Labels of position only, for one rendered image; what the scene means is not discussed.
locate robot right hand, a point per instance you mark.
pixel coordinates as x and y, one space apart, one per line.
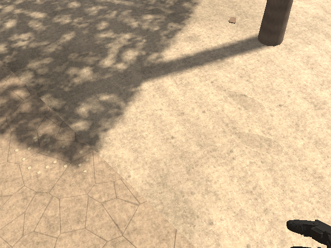
318 230

